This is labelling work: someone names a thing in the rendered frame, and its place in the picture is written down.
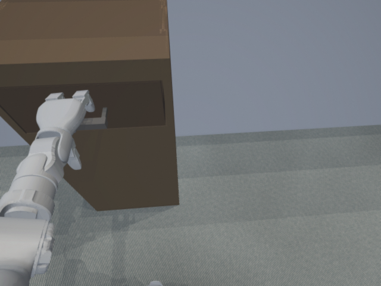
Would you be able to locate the left robot forearm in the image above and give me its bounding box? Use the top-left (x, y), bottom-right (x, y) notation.
top-left (0, 127), bottom-right (73, 222)

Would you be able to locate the robot left upper arm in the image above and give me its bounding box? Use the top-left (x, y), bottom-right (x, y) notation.
top-left (0, 217), bottom-right (55, 286)

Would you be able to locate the cabinet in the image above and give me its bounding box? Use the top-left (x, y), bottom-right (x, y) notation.
top-left (0, 0), bottom-right (179, 212)

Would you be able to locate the handle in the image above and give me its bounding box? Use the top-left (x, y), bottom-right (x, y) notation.
top-left (76, 107), bottom-right (108, 130)

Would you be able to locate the left robot hand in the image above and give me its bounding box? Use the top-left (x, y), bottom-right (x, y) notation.
top-left (36, 90), bottom-right (95, 170)

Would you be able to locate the drawer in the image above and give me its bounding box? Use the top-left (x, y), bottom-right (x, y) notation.
top-left (0, 80), bottom-right (165, 133)

